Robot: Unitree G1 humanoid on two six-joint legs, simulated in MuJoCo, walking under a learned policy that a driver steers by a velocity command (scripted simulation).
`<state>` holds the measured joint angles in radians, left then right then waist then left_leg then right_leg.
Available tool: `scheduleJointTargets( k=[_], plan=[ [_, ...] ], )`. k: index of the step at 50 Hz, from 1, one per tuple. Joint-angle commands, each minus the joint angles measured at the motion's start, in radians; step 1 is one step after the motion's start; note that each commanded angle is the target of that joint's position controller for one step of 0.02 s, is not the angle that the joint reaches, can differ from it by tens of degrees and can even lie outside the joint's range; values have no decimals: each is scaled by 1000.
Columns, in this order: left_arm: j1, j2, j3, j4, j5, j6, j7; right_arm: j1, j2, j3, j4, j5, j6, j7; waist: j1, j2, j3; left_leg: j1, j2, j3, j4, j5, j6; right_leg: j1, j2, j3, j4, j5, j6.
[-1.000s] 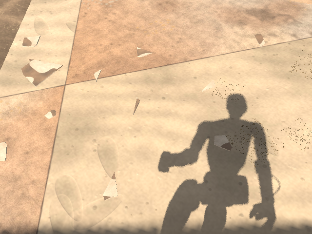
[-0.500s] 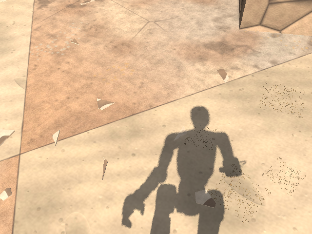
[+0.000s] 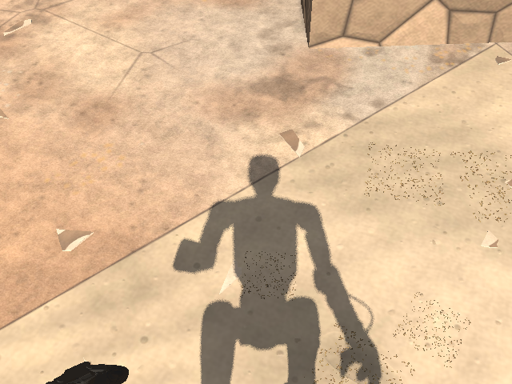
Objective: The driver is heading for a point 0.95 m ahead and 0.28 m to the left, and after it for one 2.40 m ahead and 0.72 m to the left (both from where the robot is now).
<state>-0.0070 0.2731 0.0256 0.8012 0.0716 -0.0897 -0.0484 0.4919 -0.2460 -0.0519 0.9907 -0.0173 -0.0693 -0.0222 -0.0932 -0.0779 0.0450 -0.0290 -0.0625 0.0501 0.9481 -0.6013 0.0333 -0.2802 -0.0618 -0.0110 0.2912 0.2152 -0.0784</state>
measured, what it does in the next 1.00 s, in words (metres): goes down: left foot, then right foot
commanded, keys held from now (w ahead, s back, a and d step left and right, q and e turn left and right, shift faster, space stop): w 0.72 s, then w+q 0.28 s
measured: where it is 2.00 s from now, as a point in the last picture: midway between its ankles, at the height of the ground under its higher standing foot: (192, 216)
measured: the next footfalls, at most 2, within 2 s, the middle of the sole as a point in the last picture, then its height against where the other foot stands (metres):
left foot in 0.40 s outside the picture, level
right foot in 0.94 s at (283, 311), level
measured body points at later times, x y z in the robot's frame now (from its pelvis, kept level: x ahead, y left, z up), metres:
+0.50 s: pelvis +0.29 +0.03 -0.04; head +0.31 +0.05 +0.41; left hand +0.29 +0.28 -0.20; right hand +0.42 -0.23 -0.16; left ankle +0.36 +0.10 -0.77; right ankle +0.16 -0.09 -0.68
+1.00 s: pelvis +0.55 -0.01 -0.04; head +0.59 -0.02 +0.40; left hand +0.72 +0.23 -0.15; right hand +0.51 -0.26 -0.19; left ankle +0.38 +0.09 -0.72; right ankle +0.64 -0.09 -0.77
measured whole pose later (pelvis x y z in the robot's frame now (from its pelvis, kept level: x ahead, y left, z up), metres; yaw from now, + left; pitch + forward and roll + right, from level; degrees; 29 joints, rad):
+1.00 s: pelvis +0.55 -0.01 -0.04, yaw +6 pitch +1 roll +1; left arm 0.03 0.20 0.04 0.87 0.04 -0.09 0.00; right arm 0.43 -0.22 -0.05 1.03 0.00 -0.06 0.00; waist -0.07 0.01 0.06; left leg -0.16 -0.03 -0.03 0.88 -0.44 0.08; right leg -0.41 -0.01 -0.09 0.55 -0.15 -0.05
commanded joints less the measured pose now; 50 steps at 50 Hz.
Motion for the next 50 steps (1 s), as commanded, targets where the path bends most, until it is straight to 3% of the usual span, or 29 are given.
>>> scheduleJointTargets(
  k=[1, 2, 3, 4, 5, 6, 7, 11, 13, 16, 18, 19, 20, 21, 22, 23, 24, 25, 27, 29, 34, 38, 41, 44, 46, 47, 48, 49, 50],
  plan=[
    [496, 178, 52, 113, -22, -2, 8, 97, -60, -12, -45, 60, -5, -12, 162, -191, -277, -720, 20, -144, 604, -136, 84, 872, -307, 183, 409, 811, -92],
    [512, 147, 54, 110, -44, 1, 14, 8, -88, -14, -51, 51, -16, -22, 225, -114, -292, -840, 56, -165, 556, -5, 91, 867, -319, 229, 322, 615, -100],
    [459, 202, 77, 113, -41, 7, 37, -40, -104, -15, -71, 20, -11, -20, 199, -144, -281, -910, 73, -129, 590, 104, 66, 758, -369, 382, 203, 92, -223],
    [350, 119, 50, 87, -56, 10, 51, -116, -134, -20, -80, -15, -5, 2, 144, 30, -180, -810, 134, -103, 414, 235, 33, 492, -309, 370, 39, -173, -205],
    [308, 128, 48, 89, -51, 1, 59, -146, -106, -21, -88, -33, 10, 22, 107, -24, -107, -713, 151, -116, 328, 253, -8, 306, -342, 411, 9, -73, -252],
    [314, 104, 41, 107, -51, -6, 57, -160, -95, -17, -81, -42, 23, 34, 82, 37, -46, -653, 178, -115, 252, 247, -34, 197, -307, 367, -9, 30, -244],
    [339, 97, 39, 122, -58, -14, 58, -198, -71, -14, -88, -42, 30, 44, 75, 45, -16, -611, 186, -107, 174, 272, -48, 130, -269, 311, -32, 58, -222],
    [315, 67, 34, 149, -67, -21, 42, -322, -18, 13, -128, -11, 12, 65, 64, -21, -9, -415, 148, -15, -186, 532, -14, 33, -94, 85, -85, 98, -123],
    [352, 74, 37, 171, -72, -18, 35, -373, -26, 13, -139, -2, 15, 62, 81, -8, -16, -376, 116, 4, -259, 583, 8, 93, -100, 79, -89, 88, -110],
    [406, 85, 36, 207, -65, -5, 44, -439, -50, 6, -165, -8, 15, 53, 92, 26, 21, -404, 101, 9, -331, 548, 51, 221, -147, 91, -54, 112, -101],
    [403, 100, 38, 218, -58, 1, 50, -326, -68, -7, -130, -16, 6, 46, 30, 37, -26, -257, 55, 29, -396, 491, 80, 256, -126, 51, 114, 272, -74],
    [412, 97, 36, 220, -52, 6, 50, -172, -94, -20, -73, -24, 0, 39, -26, 67, -98, -81, 42, 26, -432, 474, 102, 210, -79, 11, 306, 251, -58],
    [431, 66, 26, 195, -54, 7, 49, -13, -176, -42, -47, -42, -7, 27, -75, 172, -199, 128, 246, -212, -472, 407, 155, 44, -17, -40, 612, -35, -36],
    [567, -25, 13, 194, -80, 11, 44, 22, -265, -61, -40, -35, 0, 28, -9, 383, -318, 337, 501, -703, -616, 328, 297, -260, 161, -46, 963, -772, -6],
    [477, 75, 36, 194, -49, 18, 48, -68, -210, -52, -55, 8, 16, 32, -4, 207, -219, 248, 448, -721, -680, 145, 271, -370, 107, 70, 1017, -742, -22],
    [388, 79, 42, 166, -50, 16, 43, -179, -149, -34, -76, 10, 17, 32, 30, 164, -68, 103, 414, -564, -699, 126, 241, -405, 54, 61, 988, -640, -26],
    [351, 58, 38, 159, -51, 14, 40, -233, -102, -22, -79, 3, 11, 35, 56, 128, -8, -12, 367, -466, -732, 237, 212, -366, 17, 60, 923, -569, -20],
    [357, 40, 37, 167, -42, 21, 38, -250, -84, -17, -73, 2, 2, 33, 87, 140, 15, -83, 324, -379, -745, 356, 183, -307, -5, 59, 869, -537, -10],
    [389, 10, 31, 184, -32, 42, 30, -227, -66, -11, -48, 3, -15, 30, 120, 154, -7, -150, 290, -287, -765, 515, 171, -213, -15, 45, 826, -512, 14],
    [351, 6, 33, 175, -33, 52, 26, -186, -84, -14, -30, 7, -29, 31, 127, 140, -8, -141, 278, -235, -789, 581, 182, -239, -22, 32, 786, -471, 29],
    [136, 2, 29, 108, -41, 57, 20, -97, -83, -10, -2, 9, -27, 25, 87, 128, 36, -64, 253, -168, -836, 613, 175, -374, -46, -3, 586, -315, 70],
    [3, -17, 17, 63, -46, 50, 17, -25, -78, -5, 23, 7, -26, 23, 47, 139, 49, -17, 241, -143, -811, 701, 169, -348, -21, -37, 407, -240, 76],
    [-56, -8, 14, 36, -49, 42, 21, 9, -93, -7, 35, 0, -20, 18, 29, 147, 55, 40, 256, -170, -755, 780, 180, -333, 3, -42, 327, -267, 73],
    [-26, 20, 21, 22, -54, 26, 27, -22, -120, -16, 30, -8, -16, 12, 63, 164, 40, 59, 277, -206, -676, 887, 165, -231, 29, -34, 259, -357, 49],
    [181, 52, 39, 81, -50, 5, 41, -69, -129, -19, 20, 1, -15, 14, 161, 131, -53, 9, 226, -174, -462, 1011, 130, 53, 72, -52, 145, -355, 19],
    [351, 115, 60, 119, -29, -10, 55, -81, -102, -12, -2, 12, -20, 18, 222, 65, -171, -133, 164, -131, -231, 866, 107, 308, -43, 62, 125, -386, -20],
    [460, 239, 91, 114, -8, -7, 63, -6, 7, 9, -46, 52, -19, 22, 214, -149, -338, -468, 17, -26, 128, 385, 54, 622, -340, 459, 73, -532, -114],
    [405, 201, 85, 105, -27, 10, 58, -5, -69, -12, -38, 29, -9, 13, 188, -121, -346, -568, 11, -88, 267, 94, 71, 561, -392, 638, -21, -571, -140],
    [310, 118, 63, 87, -38, 16, 55, -54, -93, -25, -38, 16, 0, 14, 147, -24, -195, -598, 74, -117, 301, 167, 81, 423, -349, 499, -35, -636, -117]
  ],
)
Keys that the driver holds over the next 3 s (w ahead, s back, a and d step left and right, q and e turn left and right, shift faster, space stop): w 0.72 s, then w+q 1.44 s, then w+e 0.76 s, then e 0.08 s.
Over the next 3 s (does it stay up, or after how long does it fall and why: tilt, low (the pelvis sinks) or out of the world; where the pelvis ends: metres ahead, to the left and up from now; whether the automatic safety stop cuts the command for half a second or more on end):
stays up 1.43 0.50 -0.05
